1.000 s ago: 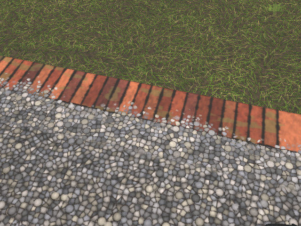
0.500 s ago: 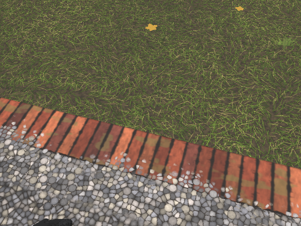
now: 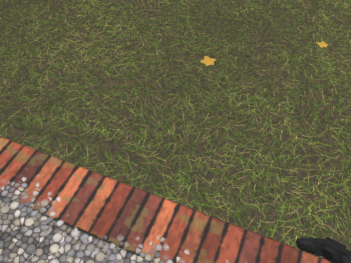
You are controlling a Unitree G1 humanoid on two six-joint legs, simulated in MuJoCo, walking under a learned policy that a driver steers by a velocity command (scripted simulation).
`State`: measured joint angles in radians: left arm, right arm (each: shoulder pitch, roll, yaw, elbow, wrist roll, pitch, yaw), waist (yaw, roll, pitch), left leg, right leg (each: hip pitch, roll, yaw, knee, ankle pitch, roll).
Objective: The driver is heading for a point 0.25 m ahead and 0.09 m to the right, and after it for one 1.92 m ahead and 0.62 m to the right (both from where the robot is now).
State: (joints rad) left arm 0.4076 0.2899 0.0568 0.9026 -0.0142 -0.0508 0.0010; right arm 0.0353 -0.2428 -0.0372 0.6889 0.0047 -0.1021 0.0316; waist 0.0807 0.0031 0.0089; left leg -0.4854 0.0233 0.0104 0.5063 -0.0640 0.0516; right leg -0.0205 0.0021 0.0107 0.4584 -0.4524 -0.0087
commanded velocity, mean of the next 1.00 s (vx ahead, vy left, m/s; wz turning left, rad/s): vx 0.40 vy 0.00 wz -0.43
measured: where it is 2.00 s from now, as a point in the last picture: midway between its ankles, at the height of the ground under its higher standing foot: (239, 244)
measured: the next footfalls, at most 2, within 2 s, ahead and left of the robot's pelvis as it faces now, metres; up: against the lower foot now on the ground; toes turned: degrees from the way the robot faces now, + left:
right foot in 0.54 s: +0.40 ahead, -0.18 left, +0.00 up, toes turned -20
left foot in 0.98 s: +0.68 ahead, -0.10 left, +0.00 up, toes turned -29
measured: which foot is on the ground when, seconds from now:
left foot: down 0.00-0.52, up 0.54-0.96, down 0.98-1.00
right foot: up 0.00-0.52, down 0.54-1.00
